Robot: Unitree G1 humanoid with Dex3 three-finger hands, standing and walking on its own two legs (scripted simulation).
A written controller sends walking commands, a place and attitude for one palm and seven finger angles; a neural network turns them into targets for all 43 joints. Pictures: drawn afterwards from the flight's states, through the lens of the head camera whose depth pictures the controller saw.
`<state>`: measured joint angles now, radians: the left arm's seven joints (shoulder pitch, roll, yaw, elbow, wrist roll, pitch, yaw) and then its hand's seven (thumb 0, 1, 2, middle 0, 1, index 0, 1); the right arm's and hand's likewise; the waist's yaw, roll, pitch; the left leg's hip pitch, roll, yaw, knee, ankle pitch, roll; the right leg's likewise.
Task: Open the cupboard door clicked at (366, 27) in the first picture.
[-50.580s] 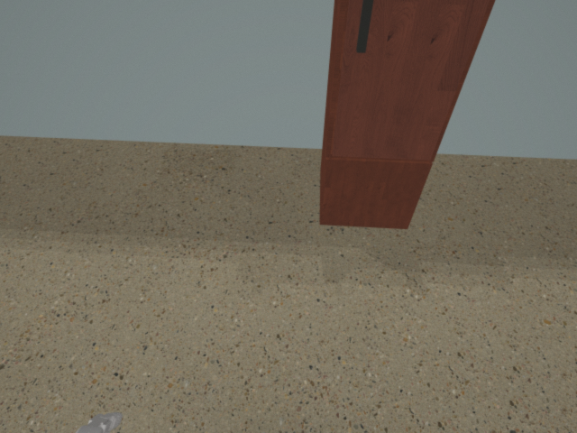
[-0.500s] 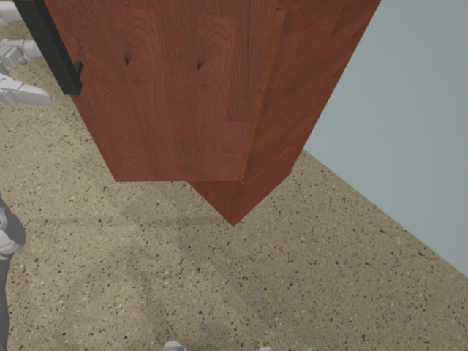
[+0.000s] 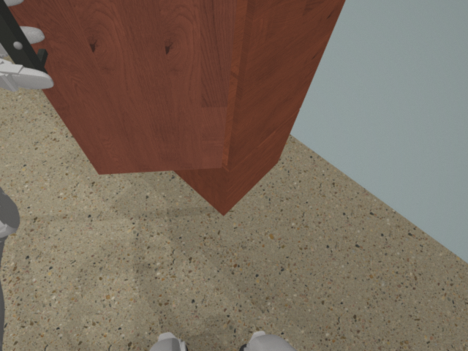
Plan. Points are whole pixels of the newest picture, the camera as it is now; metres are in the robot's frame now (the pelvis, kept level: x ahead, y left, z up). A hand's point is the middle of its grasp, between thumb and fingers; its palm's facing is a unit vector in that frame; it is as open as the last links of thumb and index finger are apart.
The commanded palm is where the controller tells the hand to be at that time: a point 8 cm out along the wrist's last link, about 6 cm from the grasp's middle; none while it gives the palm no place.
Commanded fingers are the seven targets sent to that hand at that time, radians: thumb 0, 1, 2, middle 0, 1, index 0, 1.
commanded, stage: slide the fingers in behind the handle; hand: left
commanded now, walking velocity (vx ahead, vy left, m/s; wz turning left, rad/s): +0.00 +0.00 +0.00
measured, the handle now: (15, 26) +0.60 +0.24 +0.17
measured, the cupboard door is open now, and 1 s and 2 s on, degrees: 49 49 54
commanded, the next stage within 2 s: close the thumb around the handle in 0.68 s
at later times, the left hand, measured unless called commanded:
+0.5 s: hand (20, 47) +0.55 +0.22 +0.18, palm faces -0.02 -1.00 +0.02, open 14.0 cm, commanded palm +0.53 +0.27 +0.17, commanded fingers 0.00 -0.50 0.30 -0.30 -1.20 -0.30 -1.20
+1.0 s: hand (21, 48) +0.55 +0.22 +0.17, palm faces -0.02 -1.00 +0.02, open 12.7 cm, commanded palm +0.53 +0.27 +0.17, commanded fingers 0.00 0.17 0.59 -0.35 -1.27 -0.35 -1.27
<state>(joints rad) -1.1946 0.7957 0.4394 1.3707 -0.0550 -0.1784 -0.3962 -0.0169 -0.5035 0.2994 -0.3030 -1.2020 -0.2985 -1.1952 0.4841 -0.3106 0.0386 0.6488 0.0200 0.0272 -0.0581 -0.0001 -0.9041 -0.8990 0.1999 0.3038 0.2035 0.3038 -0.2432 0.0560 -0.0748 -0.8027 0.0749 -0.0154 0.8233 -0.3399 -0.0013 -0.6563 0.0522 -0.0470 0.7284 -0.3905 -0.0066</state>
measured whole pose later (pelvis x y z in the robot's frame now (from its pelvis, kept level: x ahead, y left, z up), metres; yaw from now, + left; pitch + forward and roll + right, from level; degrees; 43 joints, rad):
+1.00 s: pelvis +0.01 +0.01 +0.00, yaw +0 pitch +18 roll -3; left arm -1.14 0.71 0.42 1.32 -0.08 -0.19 -0.36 -0.02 -0.29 0.39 -0.32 -1.22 -0.31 -1.22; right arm 0.46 -0.29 0.03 0.65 0.01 0.03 -0.04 0.00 -0.90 -0.90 0.20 0.30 0.20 0.30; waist -0.22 0.05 -0.09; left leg -0.77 0.06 -0.01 0.81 -0.36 0.01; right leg -0.62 0.04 -0.04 0.71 -0.40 0.00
